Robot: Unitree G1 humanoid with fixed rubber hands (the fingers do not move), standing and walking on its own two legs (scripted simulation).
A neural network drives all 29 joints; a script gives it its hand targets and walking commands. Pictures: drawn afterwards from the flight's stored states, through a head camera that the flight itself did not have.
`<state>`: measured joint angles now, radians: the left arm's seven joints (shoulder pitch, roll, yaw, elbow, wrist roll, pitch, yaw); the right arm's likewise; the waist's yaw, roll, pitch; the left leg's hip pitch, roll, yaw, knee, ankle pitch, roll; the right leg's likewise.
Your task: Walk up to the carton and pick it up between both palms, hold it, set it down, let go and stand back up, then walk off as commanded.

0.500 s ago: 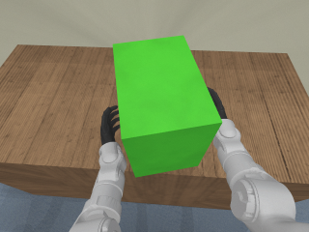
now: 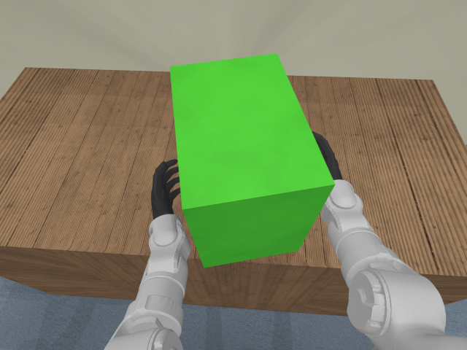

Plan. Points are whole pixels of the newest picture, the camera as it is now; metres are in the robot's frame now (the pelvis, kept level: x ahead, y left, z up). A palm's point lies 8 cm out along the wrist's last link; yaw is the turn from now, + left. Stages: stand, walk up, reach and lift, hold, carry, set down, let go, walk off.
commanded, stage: reach and lift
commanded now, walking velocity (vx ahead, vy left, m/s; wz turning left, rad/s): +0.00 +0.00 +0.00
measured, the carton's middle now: (238, 165) +0.47 +0.05 +0.00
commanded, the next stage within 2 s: none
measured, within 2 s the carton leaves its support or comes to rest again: leaves its support in 0.58 s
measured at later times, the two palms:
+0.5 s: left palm (164, 209) +0.35 +0.17 +0.01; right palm (327, 174) +0.43 -0.11 +0.03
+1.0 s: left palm (164, 217) +0.34 +0.17 +0.01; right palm (333, 185) +0.40 -0.12 +0.04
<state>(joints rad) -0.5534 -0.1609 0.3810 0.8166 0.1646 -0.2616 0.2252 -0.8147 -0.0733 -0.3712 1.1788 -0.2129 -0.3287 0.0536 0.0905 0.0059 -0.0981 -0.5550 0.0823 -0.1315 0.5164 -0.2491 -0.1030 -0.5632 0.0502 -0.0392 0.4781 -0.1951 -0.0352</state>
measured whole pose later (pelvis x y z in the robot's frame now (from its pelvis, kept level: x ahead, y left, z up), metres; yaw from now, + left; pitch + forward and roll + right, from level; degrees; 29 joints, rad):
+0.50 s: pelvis +0.00 +0.00 +0.00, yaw +0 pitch +16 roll -1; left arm -0.55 -0.16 0.39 0.83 0.16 -0.29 0.22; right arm -0.80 -0.09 -0.29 1.18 -0.21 -0.36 0.01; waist 0.09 0.01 -0.10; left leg -0.55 0.08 -0.13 0.52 -0.25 -0.10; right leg -0.56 0.05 -0.04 0.48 -0.19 -0.04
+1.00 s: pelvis -0.01 +0.00 +0.00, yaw +0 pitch +15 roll -1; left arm -0.52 -0.14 0.38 0.86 0.16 -0.33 0.20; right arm -0.76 -0.09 -0.19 1.18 -0.21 -0.41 -0.07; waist 0.07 0.01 -0.12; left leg -0.56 0.08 -0.13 0.52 -0.23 -0.10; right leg -0.56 0.05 -0.04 0.48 -0.18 -0.04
